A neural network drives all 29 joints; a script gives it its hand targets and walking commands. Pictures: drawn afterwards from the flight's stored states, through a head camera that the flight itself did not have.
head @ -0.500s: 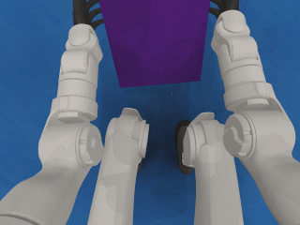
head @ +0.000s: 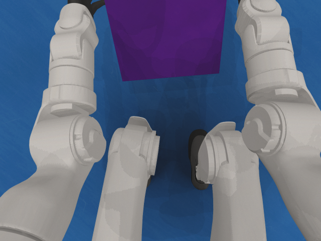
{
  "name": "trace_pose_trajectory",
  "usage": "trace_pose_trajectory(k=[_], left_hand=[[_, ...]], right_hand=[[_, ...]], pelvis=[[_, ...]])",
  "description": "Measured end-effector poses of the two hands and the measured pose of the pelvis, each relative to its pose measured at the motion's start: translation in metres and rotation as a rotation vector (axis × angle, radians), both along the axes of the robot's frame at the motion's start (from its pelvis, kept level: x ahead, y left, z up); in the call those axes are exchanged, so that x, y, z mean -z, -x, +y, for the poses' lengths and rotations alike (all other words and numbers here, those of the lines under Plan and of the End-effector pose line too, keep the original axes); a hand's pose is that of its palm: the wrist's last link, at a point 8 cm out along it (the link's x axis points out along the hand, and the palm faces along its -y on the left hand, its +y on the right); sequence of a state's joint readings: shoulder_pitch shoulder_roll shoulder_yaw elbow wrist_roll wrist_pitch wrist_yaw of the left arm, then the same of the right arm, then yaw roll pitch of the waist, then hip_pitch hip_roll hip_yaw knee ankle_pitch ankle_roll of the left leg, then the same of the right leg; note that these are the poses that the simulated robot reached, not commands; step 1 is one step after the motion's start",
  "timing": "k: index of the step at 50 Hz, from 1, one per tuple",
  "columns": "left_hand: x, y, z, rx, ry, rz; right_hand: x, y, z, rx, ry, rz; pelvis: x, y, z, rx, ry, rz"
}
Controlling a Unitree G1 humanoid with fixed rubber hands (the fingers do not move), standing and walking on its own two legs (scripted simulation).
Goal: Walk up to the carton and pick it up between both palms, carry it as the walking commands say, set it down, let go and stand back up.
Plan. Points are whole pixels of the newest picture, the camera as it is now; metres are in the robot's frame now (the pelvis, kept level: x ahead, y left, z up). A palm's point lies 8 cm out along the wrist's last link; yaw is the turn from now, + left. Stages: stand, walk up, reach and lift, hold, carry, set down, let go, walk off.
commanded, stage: set down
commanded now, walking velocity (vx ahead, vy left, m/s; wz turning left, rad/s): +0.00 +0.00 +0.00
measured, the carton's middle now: (165, 15) +0.56 +0.04 -0.22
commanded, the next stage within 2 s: none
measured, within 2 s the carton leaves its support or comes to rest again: rests again in 1.82 s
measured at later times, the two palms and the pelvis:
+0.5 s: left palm (82, 0) +0.55 +0.19 -0.12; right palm out of the picture +0.58 -0.11 -0.11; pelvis +0.01 +0.00 +0.00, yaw +0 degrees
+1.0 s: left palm out of the picture +0.56 +0.19 -0.12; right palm out of the picture +0.59 -0.11 -0.12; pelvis +0.02 +0.00 +0.00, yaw +0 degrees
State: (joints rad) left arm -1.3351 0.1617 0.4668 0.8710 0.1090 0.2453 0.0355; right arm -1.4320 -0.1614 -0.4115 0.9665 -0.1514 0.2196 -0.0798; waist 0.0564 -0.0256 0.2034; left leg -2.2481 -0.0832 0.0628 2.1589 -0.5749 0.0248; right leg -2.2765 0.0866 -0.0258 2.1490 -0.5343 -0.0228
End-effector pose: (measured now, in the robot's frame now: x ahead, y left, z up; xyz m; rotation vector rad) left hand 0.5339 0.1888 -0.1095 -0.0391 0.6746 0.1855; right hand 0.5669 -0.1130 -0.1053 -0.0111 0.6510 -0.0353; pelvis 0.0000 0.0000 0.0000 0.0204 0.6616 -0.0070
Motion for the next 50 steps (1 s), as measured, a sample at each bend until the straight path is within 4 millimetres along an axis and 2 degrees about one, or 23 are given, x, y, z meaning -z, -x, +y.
trace_pose_trajectory(k=[18, 50], left_hand=[[0.007, -0.011, 0.002, 0.007, 0.013, -0.024], [0.014, -0.022, 0.005, 0.026, 0.021, -0.042]], right_hand=[[0.007, -0.011, 0.001, -0.006, -0.014, -0.030], [0.014, -0.023, 0.000, -0.033, -0.020, -0.049]], pelvis=[[-0.001, -0.013, 0.000, -0.004, 0.004, 0.053], [0.002, -0.017, 0.003, -0.015, 0.009, 0.061]])
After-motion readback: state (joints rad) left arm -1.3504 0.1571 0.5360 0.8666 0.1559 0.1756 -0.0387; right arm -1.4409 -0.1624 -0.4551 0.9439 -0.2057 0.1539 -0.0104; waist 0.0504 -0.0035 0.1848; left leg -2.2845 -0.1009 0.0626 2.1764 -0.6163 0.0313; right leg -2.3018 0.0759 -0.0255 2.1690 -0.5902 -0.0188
